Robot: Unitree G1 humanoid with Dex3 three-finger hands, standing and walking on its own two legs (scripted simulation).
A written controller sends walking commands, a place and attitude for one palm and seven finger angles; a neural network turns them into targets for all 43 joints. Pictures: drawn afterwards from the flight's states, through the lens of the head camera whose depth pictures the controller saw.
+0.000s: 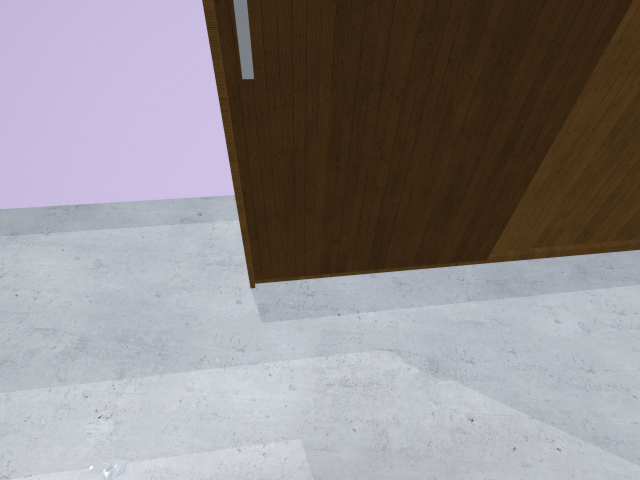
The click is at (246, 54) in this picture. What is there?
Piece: wardrobe's sliding door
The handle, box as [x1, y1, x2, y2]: [233, 0, 253, 78]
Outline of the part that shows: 233,0 242,78 253,78 246,0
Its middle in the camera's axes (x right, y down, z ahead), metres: -0.16 -0.44 +0.77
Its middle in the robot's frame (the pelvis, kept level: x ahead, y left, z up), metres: +0.89 +0.21 +0.20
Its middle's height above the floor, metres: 0.96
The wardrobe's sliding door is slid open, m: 0.00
